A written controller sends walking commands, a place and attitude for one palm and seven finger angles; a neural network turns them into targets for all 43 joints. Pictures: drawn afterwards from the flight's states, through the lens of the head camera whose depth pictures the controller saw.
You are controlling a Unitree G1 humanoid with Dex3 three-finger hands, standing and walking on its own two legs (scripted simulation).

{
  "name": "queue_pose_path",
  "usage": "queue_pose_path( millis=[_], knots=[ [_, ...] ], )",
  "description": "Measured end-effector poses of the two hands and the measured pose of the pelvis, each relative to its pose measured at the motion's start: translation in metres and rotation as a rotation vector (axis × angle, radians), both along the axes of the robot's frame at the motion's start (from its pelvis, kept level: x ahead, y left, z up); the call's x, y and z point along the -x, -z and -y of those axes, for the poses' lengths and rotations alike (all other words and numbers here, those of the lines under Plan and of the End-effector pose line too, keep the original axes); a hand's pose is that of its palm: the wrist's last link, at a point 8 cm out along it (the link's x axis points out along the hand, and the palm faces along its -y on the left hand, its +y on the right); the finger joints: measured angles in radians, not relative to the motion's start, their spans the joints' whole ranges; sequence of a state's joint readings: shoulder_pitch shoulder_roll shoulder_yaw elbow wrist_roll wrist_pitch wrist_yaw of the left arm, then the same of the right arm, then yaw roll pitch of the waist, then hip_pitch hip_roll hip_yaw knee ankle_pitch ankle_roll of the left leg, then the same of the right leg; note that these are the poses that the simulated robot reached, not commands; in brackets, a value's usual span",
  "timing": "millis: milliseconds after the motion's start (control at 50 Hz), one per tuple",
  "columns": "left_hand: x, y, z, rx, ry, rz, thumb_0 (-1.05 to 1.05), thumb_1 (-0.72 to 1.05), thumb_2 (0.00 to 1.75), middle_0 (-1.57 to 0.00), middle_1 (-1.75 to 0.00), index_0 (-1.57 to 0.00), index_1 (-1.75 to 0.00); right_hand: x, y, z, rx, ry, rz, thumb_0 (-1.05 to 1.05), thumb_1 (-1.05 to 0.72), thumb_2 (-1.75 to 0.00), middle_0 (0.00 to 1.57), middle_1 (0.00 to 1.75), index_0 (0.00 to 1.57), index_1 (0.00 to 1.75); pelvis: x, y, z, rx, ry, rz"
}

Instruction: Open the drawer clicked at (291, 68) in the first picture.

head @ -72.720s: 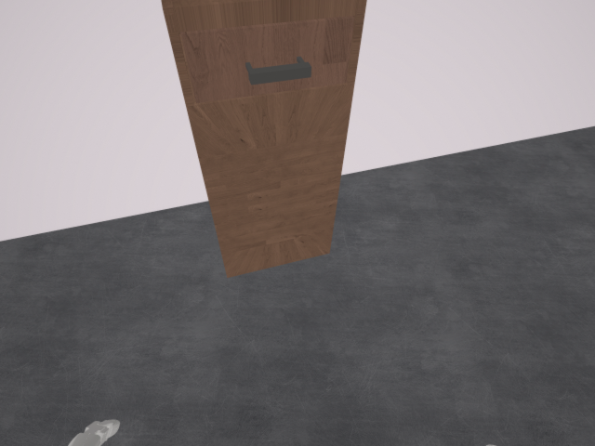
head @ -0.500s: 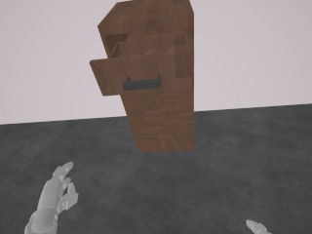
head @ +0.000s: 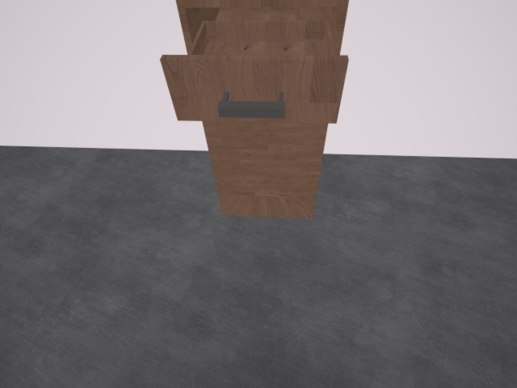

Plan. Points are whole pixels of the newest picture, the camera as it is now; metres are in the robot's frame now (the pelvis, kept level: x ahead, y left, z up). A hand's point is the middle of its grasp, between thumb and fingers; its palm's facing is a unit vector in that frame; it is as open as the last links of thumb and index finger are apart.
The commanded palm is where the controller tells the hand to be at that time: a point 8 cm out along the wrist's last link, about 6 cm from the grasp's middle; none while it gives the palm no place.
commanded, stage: let the arm hang, fingers relaxed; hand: left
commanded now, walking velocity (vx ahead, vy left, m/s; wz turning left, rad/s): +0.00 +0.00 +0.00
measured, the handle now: (252, 102) +0.65 +0.06 +0.07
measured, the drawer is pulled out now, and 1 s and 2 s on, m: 0.26 0.26 0.26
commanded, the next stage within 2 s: look to check the result in 0.42 s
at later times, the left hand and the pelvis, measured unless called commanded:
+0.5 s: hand out of the picture +0.00 +0.17 -0.17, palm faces +0.02 -0.98 -0.20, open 7.3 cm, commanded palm none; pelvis +0.00 +0.00 +0.00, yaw -1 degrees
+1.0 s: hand out of the picture +0.01 +0.16 -0.17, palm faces +0.03 -0.98 -0.19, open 7.4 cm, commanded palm none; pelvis +0.02 +0.00 +0.00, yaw -1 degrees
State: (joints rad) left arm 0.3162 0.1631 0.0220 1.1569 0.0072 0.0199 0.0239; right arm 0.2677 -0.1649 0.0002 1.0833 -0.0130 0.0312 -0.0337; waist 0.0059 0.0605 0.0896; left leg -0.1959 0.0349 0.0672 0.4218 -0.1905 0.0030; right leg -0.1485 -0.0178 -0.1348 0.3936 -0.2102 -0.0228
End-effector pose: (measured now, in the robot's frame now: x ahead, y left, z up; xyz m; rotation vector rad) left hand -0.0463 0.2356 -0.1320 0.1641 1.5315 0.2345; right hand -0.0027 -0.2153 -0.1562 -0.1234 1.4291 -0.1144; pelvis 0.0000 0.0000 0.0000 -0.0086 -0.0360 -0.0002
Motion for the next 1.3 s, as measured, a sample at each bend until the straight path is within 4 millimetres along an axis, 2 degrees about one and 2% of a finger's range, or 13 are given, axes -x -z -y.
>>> queue_pose_path(
  millis=[220, 320, 440, 620, 760, 960, 1300],
  knots=[
    [-0.051, 0.009, 0.012, 0.040, 0.064, 0.131, 0.00, 0.91, 0.90, -0.20, -0.30, -0.20, -0.30, 0.027, 0.000, -0.017, -0.025, 0.058, -0.023, 0.01, -0.91, -0.90, 0.20, 0.30, 0.20, 0.30, 0.004, 0.000, -0.004, -0.009, 0.018, 0.001],
    [-0.057, 0.009, 0.010, 0.038, 0.069, 0.136, 0.01, 0.93, 0.90, -0.20, -0.30, -0.20, -0.30, 0.037, -0.001, -0.020, -0.026, 0.077, -0.046, 0.00, -0.91, -0.90, 0.20, 0.30, 0.20, 0.30, 0.002, 0.000, -0.004, -0.010, 0.021, -0.002],
    [-0.051, 0.009, 0.011, 0.043, 0.059, 0.116, 0.00, 0.92, 0.90, -0.20, -0.30, -0.20, -0.30, 0.042, -0.002, -0.022, -0.026, 0.082, -0.071, 0.00, -0.91, -0.90, 0.20, 0.30, 0.20, 0.30, 0.000, 0.000, -0.005, -0.009, 0.021, -0.007],
    [-0.038, 0.010, 0.017, 0.054, 0.038, 0.066, 0.00, 0.91, 0.90, -0.20, -0.30, -0.20, -0.30, 0.028, -0.002, -0.020, -0.021, 0.074, -0.061, 0.00, -0.91, -0.90, 0.20, 0.30, 0.20, 0.30, -0.005, 0.000, -0.005, -0.009, 0.021, -0.013],
    [-0.037, 0.011, 0.021, 0.061, 0.029, 0.057, 0.00, 0.91, 0.90, -0.20, -0.30, -0.20, -0.30, 0.010, -0.003, -0.016, -0.013, 0.059, -0.031, 0.00, -0.91, -0.90, 0.20, 0.30, 0.20, 0.30, -0.010, -0.001, -0.003, -0.009, 0.019, -0.014],
    [-0.050, 0.011, 0.023, 0.062, 0.036, 0.075, 0.00, 0.91, 0.90, -0.20, -0.30, -0.20, -0.30, -0.003, -0.004, -0.006, 0.005, 0.052, -0.018, 0.01, -0.92, -0.90, 0.20, 0.30, 0.20, 0.30, -0.017, -0.001, -0.001, -0.009, 0.018, -0.015],
    [-0.075, 0.009, 0.021, 0.043, 0.049, 0.105, 0.00, 0.91, 0.90, -0.20, -0.30, -0.20, -0.30, -0.010, -0.004, -0.003, 0.000, 0.050, -0.032, 0.01, -0.91, -0.90, 0.20, 0.30, 0.20, 0.30, -0.028, -0.002, 0.005, -0.010, 0.014, -0.021]
  ],
)
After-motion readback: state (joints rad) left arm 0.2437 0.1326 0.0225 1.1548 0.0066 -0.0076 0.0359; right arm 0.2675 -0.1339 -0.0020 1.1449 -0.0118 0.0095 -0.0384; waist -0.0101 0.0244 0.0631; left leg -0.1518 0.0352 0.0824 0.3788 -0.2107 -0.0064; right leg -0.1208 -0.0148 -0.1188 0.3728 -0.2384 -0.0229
